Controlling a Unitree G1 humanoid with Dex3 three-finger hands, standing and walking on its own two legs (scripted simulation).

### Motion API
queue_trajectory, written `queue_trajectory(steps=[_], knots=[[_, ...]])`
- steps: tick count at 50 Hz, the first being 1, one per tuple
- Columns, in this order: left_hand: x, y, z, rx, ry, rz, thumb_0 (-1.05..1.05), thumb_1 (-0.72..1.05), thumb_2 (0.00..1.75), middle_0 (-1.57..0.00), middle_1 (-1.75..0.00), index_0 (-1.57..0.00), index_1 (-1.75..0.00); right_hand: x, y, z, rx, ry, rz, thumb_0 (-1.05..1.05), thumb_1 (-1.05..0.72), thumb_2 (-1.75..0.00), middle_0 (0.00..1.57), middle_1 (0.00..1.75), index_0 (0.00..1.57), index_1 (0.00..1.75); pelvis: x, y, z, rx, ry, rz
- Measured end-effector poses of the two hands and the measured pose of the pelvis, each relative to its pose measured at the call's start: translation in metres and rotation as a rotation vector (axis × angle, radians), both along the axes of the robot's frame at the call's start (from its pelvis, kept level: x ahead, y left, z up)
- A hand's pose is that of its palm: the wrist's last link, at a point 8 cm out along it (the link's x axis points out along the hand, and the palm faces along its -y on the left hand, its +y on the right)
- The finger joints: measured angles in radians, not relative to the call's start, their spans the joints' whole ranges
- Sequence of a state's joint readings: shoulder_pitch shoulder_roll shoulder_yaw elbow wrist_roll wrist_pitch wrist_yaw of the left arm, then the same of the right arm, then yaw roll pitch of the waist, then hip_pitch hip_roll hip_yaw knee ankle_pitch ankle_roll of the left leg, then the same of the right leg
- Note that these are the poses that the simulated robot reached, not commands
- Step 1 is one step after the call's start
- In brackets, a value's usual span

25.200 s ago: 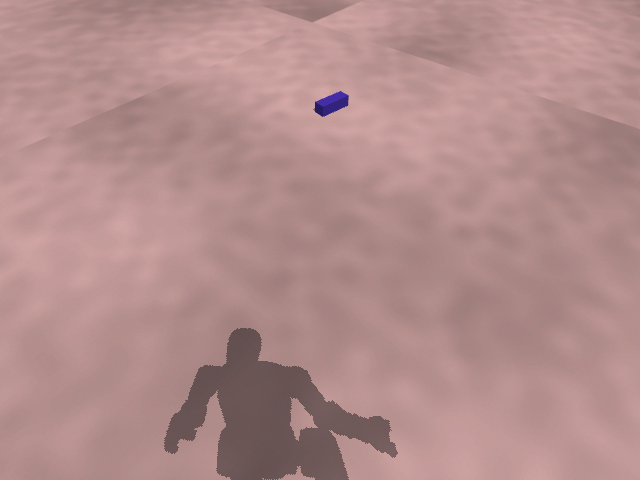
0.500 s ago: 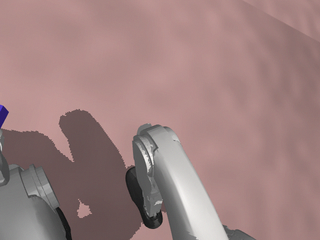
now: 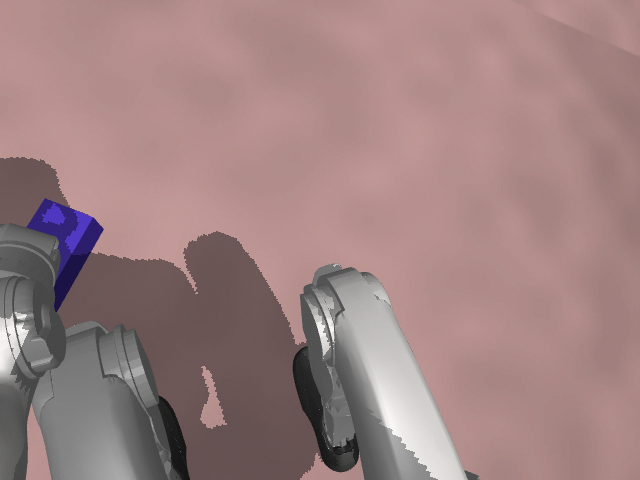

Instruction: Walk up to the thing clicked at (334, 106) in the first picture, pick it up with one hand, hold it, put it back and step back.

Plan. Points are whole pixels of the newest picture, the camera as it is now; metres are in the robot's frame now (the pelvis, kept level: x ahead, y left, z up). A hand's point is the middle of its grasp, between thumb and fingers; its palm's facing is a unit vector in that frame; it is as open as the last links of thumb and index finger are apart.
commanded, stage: go down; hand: left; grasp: from above
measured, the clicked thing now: (40, 273) +0.43 +0.30 -0.30
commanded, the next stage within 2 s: none
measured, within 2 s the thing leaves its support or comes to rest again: neither
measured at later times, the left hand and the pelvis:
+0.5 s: hand out of the picture +0.40 +0.32 -0.01, palm faces -0.13 -0.35 -0.93, open 12.7 cm; pelvis +0.00 -0.01 +0.08, yaw +6 degrees
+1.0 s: hand out of the picture +0.40 +0.33 +0.07, palm faces -0.11 -0.37 -0.92, open 13.4 cm; pelvis +0.02 -0.01 +0.17, yaw +6 degrees
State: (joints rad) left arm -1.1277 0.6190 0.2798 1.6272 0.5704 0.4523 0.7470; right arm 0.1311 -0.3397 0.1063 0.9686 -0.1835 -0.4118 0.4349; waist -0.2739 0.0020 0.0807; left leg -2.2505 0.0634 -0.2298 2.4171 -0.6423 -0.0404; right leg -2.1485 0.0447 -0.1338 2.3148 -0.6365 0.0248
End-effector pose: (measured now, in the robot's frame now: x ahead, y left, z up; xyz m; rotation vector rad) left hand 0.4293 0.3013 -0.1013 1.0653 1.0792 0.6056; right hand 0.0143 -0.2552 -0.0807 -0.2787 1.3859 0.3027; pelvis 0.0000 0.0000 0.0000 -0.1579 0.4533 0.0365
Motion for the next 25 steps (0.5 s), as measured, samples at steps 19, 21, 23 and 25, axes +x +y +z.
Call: queue_trajectory(steps=[19,21,23,25], knots=[[-0.010,0.017,0.116,0.054,-0.027,-0.078,0.00,-0.19,0.69,-0.31,-0.88,-0.34,-0.85,0.046,-0.018,0.018,-0.057,-0.113,-0.149,0.01,-0.91,-0.90,0.20,0.30,0.19,0.30,0.005,-0.004,0.051,0.070,0.118,0.034],[-0.016,0.018,0.129,0.051,-0.011,-0.080,0.00,-0.23,0.72,-0.29,-0.89,-0.32,-0.87,0.055,-0.017,0.025,-0.062,-0.145,-0.150,0.01,-0.91,-0.90,0.20,0.30,0.19,0.30,0.005,-0.005,0.061,0.075,0.120,0.038],[-0.022,0.020,0.142,0.048,0.005,-0.077,0.00,-0.26,0.74,-0.27,-0.90,-0.30,-0.88,0.064,-0.017,0.034,-0.067,-0.173,-0.144,0.01,-0.91,-0.90,0.20,0.30,0.19,0.30,0.004,-0.006,0.071,0.080,0.120,0.042],[-0.028,0.022,0.153,0.045,0.019,-0.070,0.00,-0.28,0.77,-0.26,-0.92,-0.28,-0.90,0.071,-0.016,0.043,-0.073,-0.196,-0.134,0.01,-0.91,-0.90,0.20,0.30,0.19,0.30,0.004,-0.007,0.081,0.084,0.119,0.046]])
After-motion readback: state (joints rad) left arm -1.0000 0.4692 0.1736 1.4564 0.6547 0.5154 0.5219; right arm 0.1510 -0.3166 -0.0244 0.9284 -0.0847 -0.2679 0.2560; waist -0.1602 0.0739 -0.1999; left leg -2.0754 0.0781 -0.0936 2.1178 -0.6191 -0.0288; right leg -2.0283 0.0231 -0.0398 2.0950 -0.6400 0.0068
